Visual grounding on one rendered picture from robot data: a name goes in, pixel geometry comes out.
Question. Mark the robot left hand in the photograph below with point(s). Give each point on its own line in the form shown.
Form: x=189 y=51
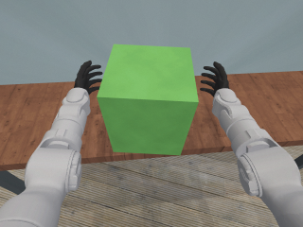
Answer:
x=83 y=76

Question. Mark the table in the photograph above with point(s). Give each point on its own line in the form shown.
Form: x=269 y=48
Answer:
x=27 y=112

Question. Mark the left robot forearm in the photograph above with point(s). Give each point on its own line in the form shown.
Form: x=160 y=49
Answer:
x=68 y=126

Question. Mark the right robot forearm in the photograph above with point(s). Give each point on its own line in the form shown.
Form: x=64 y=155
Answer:
x=240 y=127

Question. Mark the carton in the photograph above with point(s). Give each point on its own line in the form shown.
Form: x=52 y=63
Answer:
x=148 y=98

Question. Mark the robot right hand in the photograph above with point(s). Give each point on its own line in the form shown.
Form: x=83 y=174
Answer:
x=220 y=80

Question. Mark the left robot upper arm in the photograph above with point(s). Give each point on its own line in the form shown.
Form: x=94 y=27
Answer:
x=52 y=173

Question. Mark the right robot upper arm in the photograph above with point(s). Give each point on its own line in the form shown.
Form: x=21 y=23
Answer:
x=270 y=174

